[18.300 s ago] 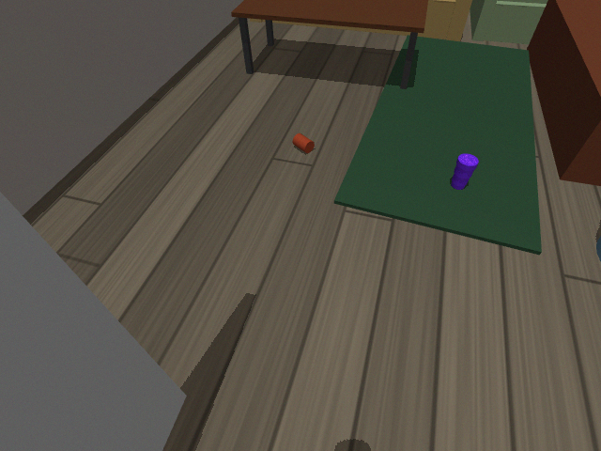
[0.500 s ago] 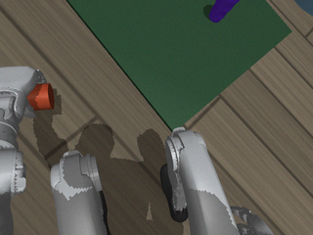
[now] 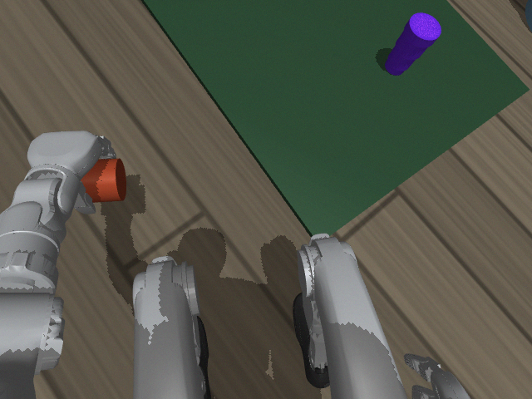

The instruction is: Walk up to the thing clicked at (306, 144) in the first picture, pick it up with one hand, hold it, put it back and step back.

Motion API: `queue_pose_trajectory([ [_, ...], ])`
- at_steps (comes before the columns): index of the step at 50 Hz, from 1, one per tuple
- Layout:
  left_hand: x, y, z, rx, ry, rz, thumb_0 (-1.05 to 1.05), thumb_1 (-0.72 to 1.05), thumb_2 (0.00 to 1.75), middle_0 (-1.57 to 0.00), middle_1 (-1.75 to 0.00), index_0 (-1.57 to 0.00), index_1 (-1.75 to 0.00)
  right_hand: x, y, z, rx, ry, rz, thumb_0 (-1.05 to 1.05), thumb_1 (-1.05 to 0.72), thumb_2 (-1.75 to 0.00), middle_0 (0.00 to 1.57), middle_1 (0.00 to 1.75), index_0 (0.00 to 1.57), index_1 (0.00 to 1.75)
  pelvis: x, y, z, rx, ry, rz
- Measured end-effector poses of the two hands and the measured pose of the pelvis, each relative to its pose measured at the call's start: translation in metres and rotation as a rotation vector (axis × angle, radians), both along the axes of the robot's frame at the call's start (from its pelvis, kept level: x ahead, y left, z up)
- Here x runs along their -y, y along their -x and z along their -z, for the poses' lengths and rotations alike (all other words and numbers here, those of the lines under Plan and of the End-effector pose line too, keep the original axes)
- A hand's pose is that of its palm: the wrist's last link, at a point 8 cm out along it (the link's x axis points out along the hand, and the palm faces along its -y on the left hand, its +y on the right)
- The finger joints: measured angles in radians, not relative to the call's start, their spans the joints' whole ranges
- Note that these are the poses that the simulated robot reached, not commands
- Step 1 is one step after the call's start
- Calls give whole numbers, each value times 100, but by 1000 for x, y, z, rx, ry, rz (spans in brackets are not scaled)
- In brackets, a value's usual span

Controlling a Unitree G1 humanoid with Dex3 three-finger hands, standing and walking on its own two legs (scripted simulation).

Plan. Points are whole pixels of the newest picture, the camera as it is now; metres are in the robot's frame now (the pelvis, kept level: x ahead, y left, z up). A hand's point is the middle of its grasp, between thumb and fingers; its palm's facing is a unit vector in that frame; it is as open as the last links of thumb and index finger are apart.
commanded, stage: lift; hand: left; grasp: from above
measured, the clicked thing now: (89, 181) +0.46 +0.27 -0.14
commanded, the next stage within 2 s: hold in 1.26 s
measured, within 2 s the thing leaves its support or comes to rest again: neither
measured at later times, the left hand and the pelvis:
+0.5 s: hand out of the picture +0.38 +0.26 +0.08, palm faces -0.44 -0.06 -0.89, open 9.6 cm; pelvis +0.01 +0.00 +0.16, yaw +3 degrees
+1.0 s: hand out of the picture +0.36 +0.24 +0.22, palm faces -0.46 -0.07 -0.89, open 9.6 cm; pelvis +0.04 +0.00 +0.30, yaw +4 degrees
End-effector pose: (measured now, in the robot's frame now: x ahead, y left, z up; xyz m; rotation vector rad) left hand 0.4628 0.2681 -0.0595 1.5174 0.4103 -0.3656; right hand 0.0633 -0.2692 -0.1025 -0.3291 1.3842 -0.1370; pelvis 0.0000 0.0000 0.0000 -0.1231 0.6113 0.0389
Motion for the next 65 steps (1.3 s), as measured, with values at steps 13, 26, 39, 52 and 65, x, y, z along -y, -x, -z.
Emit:
queue_pose_trajectory([
  [13,-5,42,-90,23,23,1,-1,8,25,-86,-22,-87,-23,-5,-54,-66,146,10,-18,1,-92,-90,20,30,21,30,-3,-3,-69,44,-15,-19],
  [26,5,84,-207,33,31,-18,-1,9,22,-88,-17,-89,-18,-20,-71,-160,255,-19,17,1,-91,-90,20,30,21,30,-4,-7,-167,172,-48,-26],
  [39,13,103,-294,15,27,-41,-1,10,18,-91,-11,-92,-12,-18,-71,-243,309,-22,59,1,-91,-90,20,30,21,30,-2,-26,-251,294,-78,-25],
  [52,23,95,-344,16,25,-66,-1,10,20,-91,-10,-92,-12,-10,-81,-297,313,-19,70,1,-91,-90,20,30,21,30,1,-48,-305,377,-103,-24],
  [65,21,84,-378,6,23,-67,-1,9,22,-92,-8,-92,-11,-10,-104,-327,320,-33,79,1,-90,-90,20,30,20,30,1,-71,-336,431,-116,-20],
])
